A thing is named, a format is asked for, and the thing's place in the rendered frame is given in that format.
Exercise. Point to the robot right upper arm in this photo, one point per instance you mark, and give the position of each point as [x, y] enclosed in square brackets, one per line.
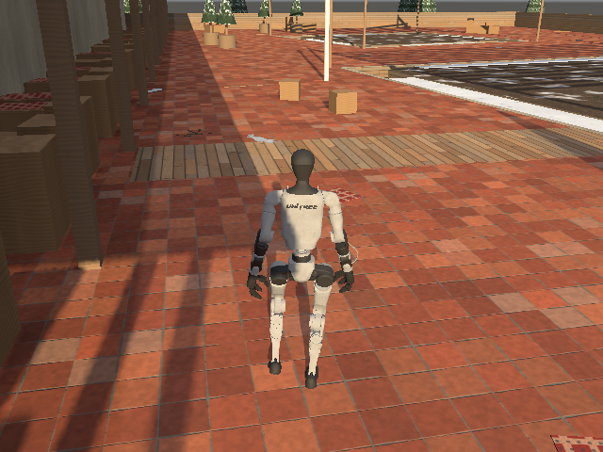
[335, 215]

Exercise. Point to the robot left hand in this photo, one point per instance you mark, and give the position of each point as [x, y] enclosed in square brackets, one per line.
[251, 283]

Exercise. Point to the robot left upper arm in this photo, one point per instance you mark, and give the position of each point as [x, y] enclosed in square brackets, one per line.
[268, 215]

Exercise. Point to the robot right hand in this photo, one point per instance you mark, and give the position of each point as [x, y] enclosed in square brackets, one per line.
[348, 279]

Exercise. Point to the robot right forearm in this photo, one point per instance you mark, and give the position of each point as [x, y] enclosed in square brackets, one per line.
[344, 254]

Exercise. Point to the humanoid robot torso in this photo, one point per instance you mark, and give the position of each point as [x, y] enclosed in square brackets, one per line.
[301, 228]

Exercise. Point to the robot left thigh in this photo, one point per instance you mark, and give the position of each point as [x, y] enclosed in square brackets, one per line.
[278, 275]

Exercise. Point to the robot left forearm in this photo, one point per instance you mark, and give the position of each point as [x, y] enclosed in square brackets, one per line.
[259, 254]

